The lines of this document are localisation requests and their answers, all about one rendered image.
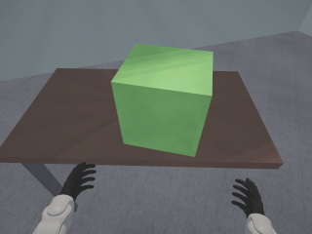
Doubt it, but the right robot hand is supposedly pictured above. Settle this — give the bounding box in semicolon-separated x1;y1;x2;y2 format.
231;178;265;218

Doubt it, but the table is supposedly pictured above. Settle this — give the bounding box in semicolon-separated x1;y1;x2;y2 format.
0;68;284;213

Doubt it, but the carton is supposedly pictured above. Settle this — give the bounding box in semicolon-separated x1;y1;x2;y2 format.
111;44;214;157

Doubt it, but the robot left forearm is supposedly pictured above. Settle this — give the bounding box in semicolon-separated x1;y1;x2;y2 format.
32;194;74;234

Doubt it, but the robot right forearm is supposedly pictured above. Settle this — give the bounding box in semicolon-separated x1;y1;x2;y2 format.
245;213;277;234

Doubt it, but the left robot hand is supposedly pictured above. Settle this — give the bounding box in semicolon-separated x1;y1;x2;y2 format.
59;162;97;202

